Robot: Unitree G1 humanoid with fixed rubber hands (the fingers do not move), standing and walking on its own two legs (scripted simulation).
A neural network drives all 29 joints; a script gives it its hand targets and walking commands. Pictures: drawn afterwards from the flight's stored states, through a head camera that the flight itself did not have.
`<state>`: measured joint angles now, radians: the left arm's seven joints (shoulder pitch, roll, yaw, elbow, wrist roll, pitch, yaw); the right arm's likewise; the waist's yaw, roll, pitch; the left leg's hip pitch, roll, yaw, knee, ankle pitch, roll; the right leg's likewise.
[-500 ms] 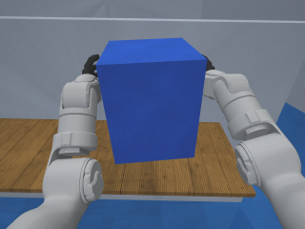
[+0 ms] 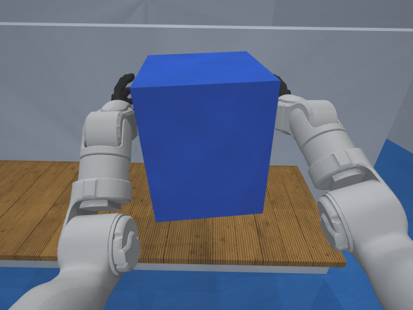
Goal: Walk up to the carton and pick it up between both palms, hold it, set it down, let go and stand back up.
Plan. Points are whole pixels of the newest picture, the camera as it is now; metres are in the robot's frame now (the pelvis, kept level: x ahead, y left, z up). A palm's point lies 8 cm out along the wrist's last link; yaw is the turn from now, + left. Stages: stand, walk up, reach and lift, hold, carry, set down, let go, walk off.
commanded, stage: hold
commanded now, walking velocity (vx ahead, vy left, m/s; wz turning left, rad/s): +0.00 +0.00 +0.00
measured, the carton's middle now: (203, 131) +0.38 +0.00 +0.26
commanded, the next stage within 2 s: none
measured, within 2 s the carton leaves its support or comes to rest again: neither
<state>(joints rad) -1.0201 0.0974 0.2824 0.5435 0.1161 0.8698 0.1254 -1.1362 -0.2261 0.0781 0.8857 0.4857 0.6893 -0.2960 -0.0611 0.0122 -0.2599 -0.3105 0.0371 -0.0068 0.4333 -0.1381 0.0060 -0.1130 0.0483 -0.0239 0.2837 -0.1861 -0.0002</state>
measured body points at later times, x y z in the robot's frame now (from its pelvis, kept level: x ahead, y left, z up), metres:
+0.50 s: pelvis +0.00 +0.00 +0.00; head -0.09 +0.02 +0.44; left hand +0.39 +0.15 +0.30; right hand +0.39 -0.14 +0.30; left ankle +0.06 +0.11 -0.74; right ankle -0.02 -0.12 -0.74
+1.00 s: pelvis +0.00 +0.00 +0.00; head -0.09 +0.02 +0.44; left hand +0.39 +0.15 +0.30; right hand +0.39 -0.14 +0.30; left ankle +0.06 +0.11 -0.74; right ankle -0.02 -0.12 -0.74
